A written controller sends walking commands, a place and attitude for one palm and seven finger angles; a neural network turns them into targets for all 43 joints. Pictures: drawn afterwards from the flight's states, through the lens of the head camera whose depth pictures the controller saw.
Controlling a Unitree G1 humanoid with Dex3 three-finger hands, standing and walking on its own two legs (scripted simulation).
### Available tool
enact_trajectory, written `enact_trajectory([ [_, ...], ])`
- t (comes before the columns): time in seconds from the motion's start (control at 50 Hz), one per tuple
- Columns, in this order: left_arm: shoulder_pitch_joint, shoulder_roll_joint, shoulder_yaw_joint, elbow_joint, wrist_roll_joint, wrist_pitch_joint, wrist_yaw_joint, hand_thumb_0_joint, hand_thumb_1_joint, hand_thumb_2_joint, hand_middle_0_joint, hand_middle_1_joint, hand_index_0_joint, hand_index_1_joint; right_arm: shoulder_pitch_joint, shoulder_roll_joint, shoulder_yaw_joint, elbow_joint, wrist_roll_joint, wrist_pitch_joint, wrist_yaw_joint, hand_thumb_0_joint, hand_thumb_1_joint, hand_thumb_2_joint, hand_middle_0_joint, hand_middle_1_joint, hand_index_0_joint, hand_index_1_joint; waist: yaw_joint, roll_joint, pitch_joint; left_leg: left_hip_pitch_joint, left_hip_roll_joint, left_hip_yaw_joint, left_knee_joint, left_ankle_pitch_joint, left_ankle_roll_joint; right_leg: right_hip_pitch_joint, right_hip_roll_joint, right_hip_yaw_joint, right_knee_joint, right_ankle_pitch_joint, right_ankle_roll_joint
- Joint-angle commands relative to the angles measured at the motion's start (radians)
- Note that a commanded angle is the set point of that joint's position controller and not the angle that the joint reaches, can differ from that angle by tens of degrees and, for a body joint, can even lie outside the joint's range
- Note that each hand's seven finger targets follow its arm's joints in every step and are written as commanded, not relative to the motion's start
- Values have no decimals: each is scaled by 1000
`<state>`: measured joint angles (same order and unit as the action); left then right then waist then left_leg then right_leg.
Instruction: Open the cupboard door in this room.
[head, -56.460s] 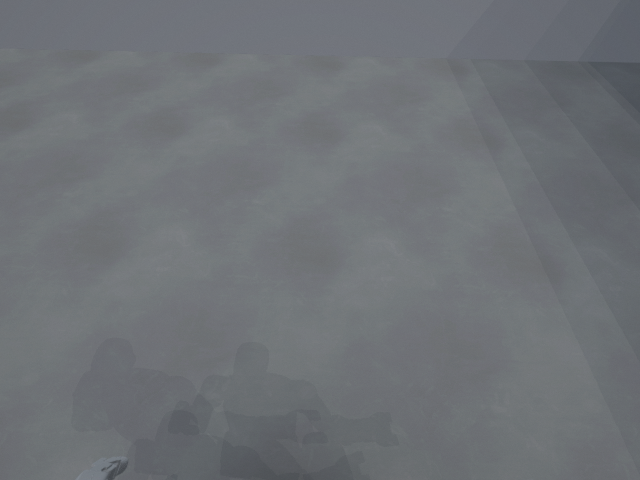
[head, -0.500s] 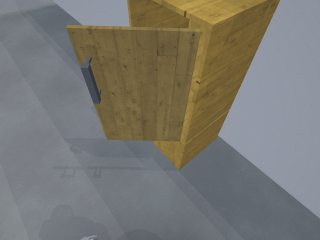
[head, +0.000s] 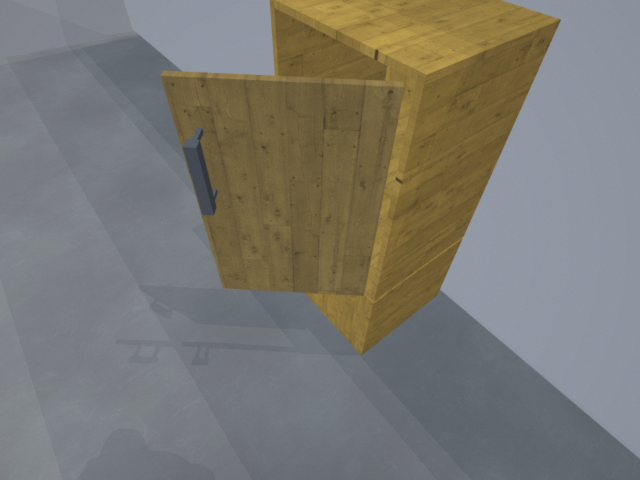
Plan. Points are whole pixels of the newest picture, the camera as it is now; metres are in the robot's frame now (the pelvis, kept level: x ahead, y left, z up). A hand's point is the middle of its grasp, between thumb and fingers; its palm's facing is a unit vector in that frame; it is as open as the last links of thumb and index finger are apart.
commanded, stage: come to a stop and stand still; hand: left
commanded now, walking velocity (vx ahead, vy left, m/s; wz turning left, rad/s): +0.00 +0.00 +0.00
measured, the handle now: (204, 172) +0.61 +0.26 +0.02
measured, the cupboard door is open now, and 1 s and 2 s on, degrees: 49 49 49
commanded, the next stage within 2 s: look again from close up in 0.58 s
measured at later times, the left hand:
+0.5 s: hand out of the picture -0.04 +0.19 -0.18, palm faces +0.02 -0.98 -0.20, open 7.4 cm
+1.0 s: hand out of the picture -0.06 +0.16 -0.18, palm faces +0.04 -0.99 -0.15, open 7.4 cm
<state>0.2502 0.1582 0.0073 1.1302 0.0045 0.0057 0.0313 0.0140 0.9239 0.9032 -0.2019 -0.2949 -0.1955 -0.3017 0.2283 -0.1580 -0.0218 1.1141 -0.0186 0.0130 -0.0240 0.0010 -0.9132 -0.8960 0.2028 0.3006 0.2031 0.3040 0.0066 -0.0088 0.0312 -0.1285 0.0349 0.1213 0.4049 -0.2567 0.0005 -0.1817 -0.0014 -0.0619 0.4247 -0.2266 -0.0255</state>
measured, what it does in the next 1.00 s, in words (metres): stands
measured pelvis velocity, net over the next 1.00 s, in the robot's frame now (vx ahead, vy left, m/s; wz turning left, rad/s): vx -0.05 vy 0.01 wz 0.00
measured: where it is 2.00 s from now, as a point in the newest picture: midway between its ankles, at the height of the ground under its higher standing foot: outside the picture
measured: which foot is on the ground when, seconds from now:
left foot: down 0.00-1.00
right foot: down 0.00-1.00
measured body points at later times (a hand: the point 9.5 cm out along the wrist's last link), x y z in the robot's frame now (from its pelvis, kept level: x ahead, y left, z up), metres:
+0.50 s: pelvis -0.04 +0.02 -0.01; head -0.05 +0.00 +0.44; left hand -0.04 +0.24 -0.16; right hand -0.05 -0.19 -0.17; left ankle -0.02 +0.11 -0.74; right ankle +0.00 -0.10 -0.74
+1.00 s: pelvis -0.05 +0.01 -0.01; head -0.05 +0.00 +0.44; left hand -0.06 +0.21 -0.17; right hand -0.07 -0.20 -0.17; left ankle -0.02 +0.11 -0.74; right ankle +0.00 -0.10 -0.74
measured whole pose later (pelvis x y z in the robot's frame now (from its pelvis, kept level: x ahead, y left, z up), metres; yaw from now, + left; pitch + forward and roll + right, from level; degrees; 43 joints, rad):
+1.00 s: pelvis -0.05 +0.01 -0.01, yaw +0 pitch -2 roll +1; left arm 0.34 0.10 -0.01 1.10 0.01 -0.01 0.03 0.01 0.91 0.90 -0.20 -0.29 -0.20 -0.30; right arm 0.34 -0.11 -0.01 1.11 -0.02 -0.01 -0.02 0.00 -0.91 -0.90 0.20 0.30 0.20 0.30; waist -0.01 -0.01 0.01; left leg -0.23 0.02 0.12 0.47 -0.22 0.02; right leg -0.28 -0.02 -0.06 0.48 -0.18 -0.02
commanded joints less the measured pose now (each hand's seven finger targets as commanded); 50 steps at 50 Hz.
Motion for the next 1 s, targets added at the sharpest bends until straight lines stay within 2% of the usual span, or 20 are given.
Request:
enact_trajectory([
  [0.0,126,109,5,-11,20,-41,43,0,900,900,-200,-300,-200,-300,-6,-125,-10,-79,12,-37,2,0,-900,-900,200,300,200,300,14,71,55,-74,102,-54,103,179,-6,-44,-168,162,-28,484,8],
  [0.02,112,164,6,-28,14,-58,38,0,900,900,-200,-300,-200,-300,-1,-114,3,-118,11,-35,4,0,-900,-900,200,300,200,300,-19,61,16,-83,70,-54,89,160,-5,6,-193,153,11,700,-14],
  [0.04,109,134,2,-50,10,-61,34,0,900,900,-200,-300,-200,-300,96,-63,3,-106,7,-42,3,0,-900,-900,200,300,200,300,-41,38,-131,-43,59,-69,63,116,5,74,-188,160,66,685,-31],
  [0.06,87,126,1,-60,7,-55,28,0,900,900,-200,-300,-200,-300,127,-73,0,-100,7,-45,-4,0,-900,-900,200,300,200,300,-44,24,-194,-15,70,-81,61,198,14,101,-167,130,91,630,-34],
  [0.08,84,116,1,-65,6,-47,24,0,900,900,-200,-300,-200,-300,125,-81,-2,-99,9,-43,-9,0,-900,-900,200,300,200,300,-34,18,-181,-8,87,-84,57,207,17,73,-150,120,81,478,-31],
  [0.12,60,98,-4,-69,11,-30,16,0,900,900,-200,-300,-200,-300,112,-90,-1,-104,4,-37,-9,0,-900,-900,200,300,200,300,-25,19,-32,-75,100,-105,16,158,28,-21,-115,100,45,206,-23],
  [0.16,67,84,-5,-71,12,-22,10,0,900,900,-200,-300,-200,-300,107,-94,2,-108,1,-35,-6,0,-900,-900,200,300,200,300,-16,17,63,-151,100,-128,-35,39,36,-65,-97,101,14,34,-17],
  [0.2,74,82,-5,-78,13,-18,7,0,900,900,-200,-300,-200,-300,111,-100,0,-115,-2,-31,-1,0,-900,-900,200,300,200,300,-15,15,99,-198,90,-142,-76,-110,38,-86,-87,106,1,-54,-18],
  [0.3,96,72,1,-91,15,-17,5,0,900,900,-200,-300,-200,-300,136,-100,-4,-112,-6,-32,2,0,-900,-900,200,300,200,300,-14,7,69,-212,89,-159,-109,-195,44,-83,-79,100,4,-79,-13],
  [0.38,109,68,3,-97,16,-18,4,0,900,900,-200,-300,-200,-300,148,-94,-4,-107,-5,-31,4,0,-900,-900,200,300,200,300,-12,-14,83,-236,85,-160,-112,-224,46,-97,-81,104,-6,-110,-10],
  [0.6,140,49,6,-80,13,-31,4,0,900,900,-200,-300,-200,-300,177,-61,4,-64,-1,-37,2,0,-900,-900,200,300,200,300,-19,-14,60,-178,72,-132,-73,-134,39,-125,-99,137,-49,-104,-16],
  [0.64,142,48,5,-75,14,-31,5,0,900,900,-200,-300,-200,-300,179,-58,4,-57,0,-37,1,0,-900,-900,200,300,200,300,-20,7,67,-178,73,-131,-77,-134,36,-128,-100,136,-53,-102,-15],
  [0.98,156,33,8,-63,12,-32,5,0,900,900,-200,-300,-200,-300,189,-35,5,-29,1,-34,-2,0,-900,-900,200,300,200,300,-16,-10,66,-165,69,-113,-61,-99,29,-122,-103,143,-84,-109,-14],
])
